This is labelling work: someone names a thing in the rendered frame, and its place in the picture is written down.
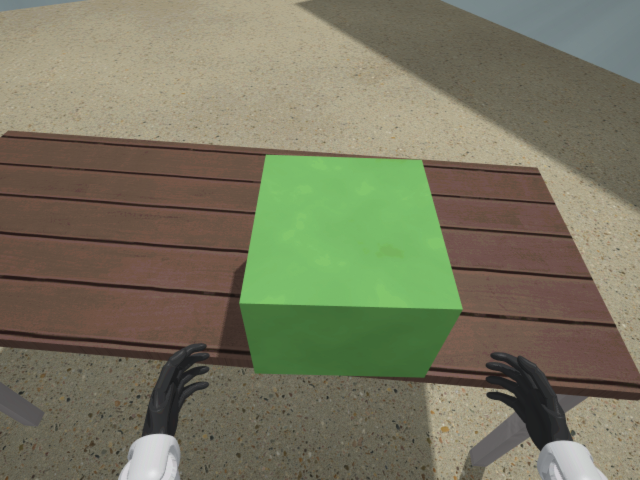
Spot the carton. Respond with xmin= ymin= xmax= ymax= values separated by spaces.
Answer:
xmin=239 ymin=155 xmax=463 ymax=378

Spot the robot left hand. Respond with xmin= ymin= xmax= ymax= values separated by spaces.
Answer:
xmin=142 ymin=343 xmax=210 ymax=437

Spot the robot right hand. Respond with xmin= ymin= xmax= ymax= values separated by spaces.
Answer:
xmin=486 ymin=352 xmax=574 ymax=451

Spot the robot right forearm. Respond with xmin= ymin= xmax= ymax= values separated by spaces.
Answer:
xmin=537 ymin=441 xmax=608 ymax=480

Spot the table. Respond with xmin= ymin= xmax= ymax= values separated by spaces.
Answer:
xmin=0 ymin=130 xmax=640 ymax=467

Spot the robot left forearm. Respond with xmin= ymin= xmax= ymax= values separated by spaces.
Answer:
xmin=118 ymin=434 xmax=181 ymax=480

